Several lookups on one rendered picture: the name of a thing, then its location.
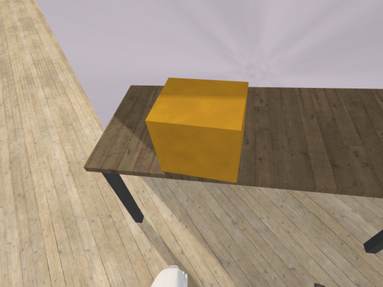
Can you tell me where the carton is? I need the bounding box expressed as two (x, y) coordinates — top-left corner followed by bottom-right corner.
(145, 78), (248, 183)

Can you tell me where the table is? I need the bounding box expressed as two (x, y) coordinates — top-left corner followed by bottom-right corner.
(84, 86), (383, 254)

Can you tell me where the left robot thigh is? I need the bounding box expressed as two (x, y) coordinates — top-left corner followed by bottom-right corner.
(151, 268), (188, 287)

